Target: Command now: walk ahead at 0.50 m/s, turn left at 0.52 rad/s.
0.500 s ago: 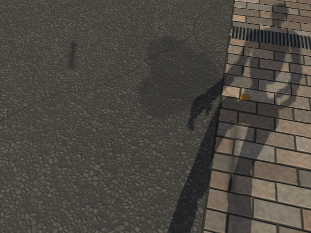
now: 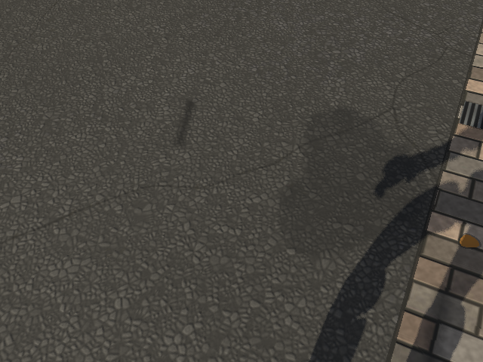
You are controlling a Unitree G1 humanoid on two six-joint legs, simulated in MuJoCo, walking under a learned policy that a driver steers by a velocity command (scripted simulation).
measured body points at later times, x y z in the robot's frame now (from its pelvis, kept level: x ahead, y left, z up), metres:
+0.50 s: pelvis +0.26 +0.09 -0.01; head +0.29 +0.11 +0.44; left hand +0.30 +0.39 -0.11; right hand +0.47 -0.13 -0.10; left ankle +0.28 +0.17 -0.74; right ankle +0.26 -0.08 -0.65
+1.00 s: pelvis +0.55 +0.12 +0.00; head +0.57 +0.12 +0.45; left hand +0.55 +0.42 -0.10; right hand +0.74 -0.09 -0.12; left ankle +0.44 +0.23 -0.66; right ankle +0.62 +0.06 -0.74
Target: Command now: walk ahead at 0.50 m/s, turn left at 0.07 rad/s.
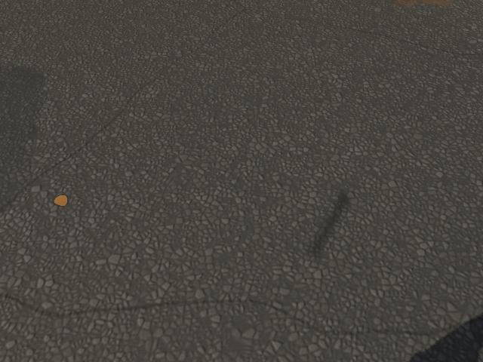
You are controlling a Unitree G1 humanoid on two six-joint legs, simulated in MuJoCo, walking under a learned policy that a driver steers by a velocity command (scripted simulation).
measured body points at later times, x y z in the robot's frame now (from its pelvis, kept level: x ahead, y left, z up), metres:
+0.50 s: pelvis +0.28 +0.05 +0.00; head +0.30 +0.06 +0.45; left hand +0.35 +0.33 -0.13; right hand +0.41 -0.22 -0.09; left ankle +0.33 +0.15 -0.74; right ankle +0.18 -0.08 -0.65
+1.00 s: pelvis +0.46 -0.01 -0.01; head +0.51 -0.05 +0.44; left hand +0.71 +0.19 -0.09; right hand +0.51 -0.33 -0.12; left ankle +0.48 +0.15 -0.65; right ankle +0.52 -0.11 -0.74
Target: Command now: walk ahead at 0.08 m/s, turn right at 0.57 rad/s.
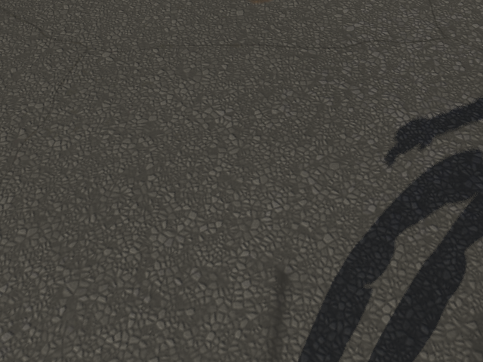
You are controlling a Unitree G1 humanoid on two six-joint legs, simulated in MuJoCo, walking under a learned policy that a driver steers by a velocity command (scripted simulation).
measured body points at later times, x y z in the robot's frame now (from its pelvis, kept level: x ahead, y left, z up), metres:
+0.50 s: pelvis +0.10 +0.04 +0.02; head +0.12 +0.06 +0.46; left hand +0.35 +0.25 -0.08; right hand +0.07 -0.26 -0.08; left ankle +0.10 +0.17 -0.73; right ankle +0.12 -0.12 -0.64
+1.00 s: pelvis +0.20 -0.05 +0.01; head +0.23 -0.07 +0.45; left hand +0.48 +0.09 -0.08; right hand +0.18 -0.35 -0.11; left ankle +0.31 +0.07 -0.69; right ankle +0.20 -0.16 -0.73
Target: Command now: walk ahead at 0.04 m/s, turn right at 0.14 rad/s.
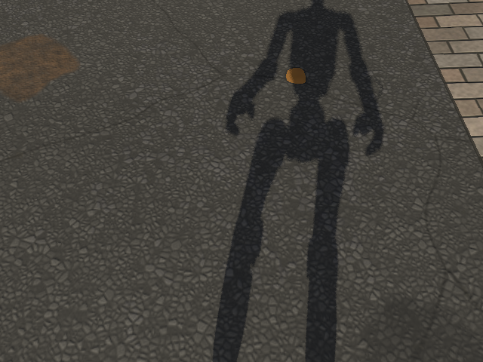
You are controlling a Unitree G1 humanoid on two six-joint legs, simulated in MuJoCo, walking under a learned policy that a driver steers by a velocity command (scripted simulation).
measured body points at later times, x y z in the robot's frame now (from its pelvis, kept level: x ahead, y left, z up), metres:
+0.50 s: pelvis +0.06 +0.04 +0.00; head +0.07 +0.04 +0.45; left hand +0.16 +0.30 -0.13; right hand +0.18 -0.21 -0.12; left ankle +0.05 +0.15 -0.74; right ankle +0.05 -0.10 -0.74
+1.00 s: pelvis +0.06 +0.05 +0.00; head +0.07 +0.05 +0.45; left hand +0.11 +0.31 -0.15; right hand +0.13 -0.21 -0.14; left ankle +0.05 +0.15 -0.74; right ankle +0.05 -0.10 -0.74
